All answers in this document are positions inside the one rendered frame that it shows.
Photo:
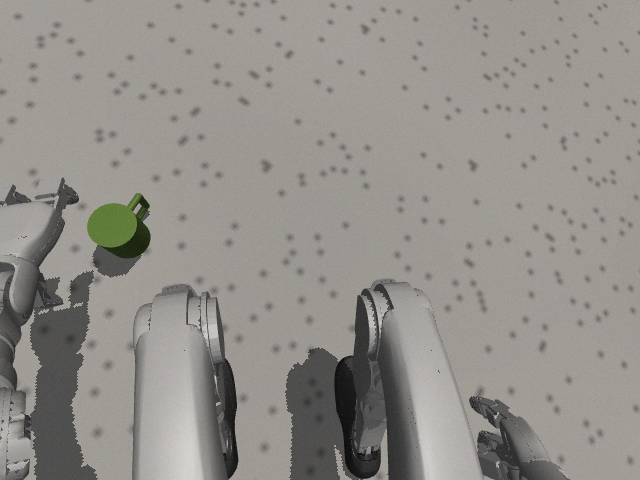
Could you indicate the left robot foot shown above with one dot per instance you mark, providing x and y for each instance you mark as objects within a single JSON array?
[{"x": 231, "y": 457}]

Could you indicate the right robot foot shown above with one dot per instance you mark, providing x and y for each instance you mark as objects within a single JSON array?
[{"x": 360, "y": 465}]

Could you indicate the left robot arm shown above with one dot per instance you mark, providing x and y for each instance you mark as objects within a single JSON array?
[{"x": 19, "y": 280}]

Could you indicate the mug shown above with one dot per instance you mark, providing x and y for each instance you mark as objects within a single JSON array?
[{"x": 116, "y": 228}]

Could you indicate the left robot hand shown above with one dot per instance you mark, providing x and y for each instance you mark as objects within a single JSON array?
[{"x": 29, "y": 230}]

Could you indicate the right robot hand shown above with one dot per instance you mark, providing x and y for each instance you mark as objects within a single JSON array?
[{"x": 501, "y": 458}]

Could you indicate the right robot arm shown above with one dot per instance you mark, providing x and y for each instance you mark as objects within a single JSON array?
[{"x": 542, "y": 470}]

